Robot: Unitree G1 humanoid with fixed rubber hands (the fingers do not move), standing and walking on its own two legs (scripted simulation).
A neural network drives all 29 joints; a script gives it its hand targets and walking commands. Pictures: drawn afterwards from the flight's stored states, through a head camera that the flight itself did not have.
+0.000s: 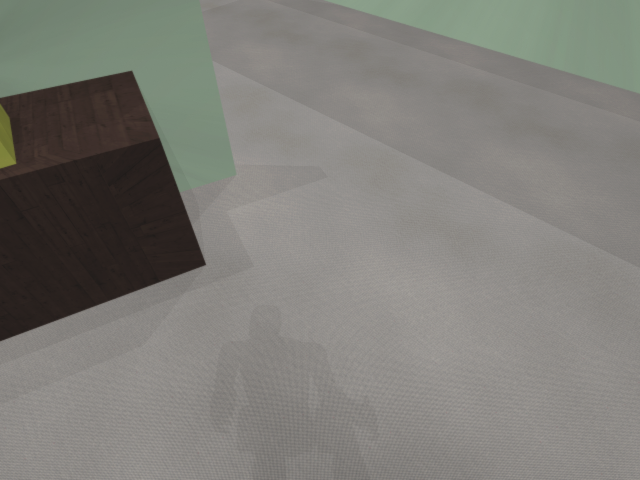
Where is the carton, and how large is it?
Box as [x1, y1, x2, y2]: [0, 104, 15, 167]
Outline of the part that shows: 0,104 0,167 3,167 15,163 9,118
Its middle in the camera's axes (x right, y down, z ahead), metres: -1.00 -0.30 +1.04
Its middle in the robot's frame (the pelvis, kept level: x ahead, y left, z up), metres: +0.96 +1.05 -0.08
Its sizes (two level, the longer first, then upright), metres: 0.282 0.227 0.167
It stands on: a pedestal, 0.60 m high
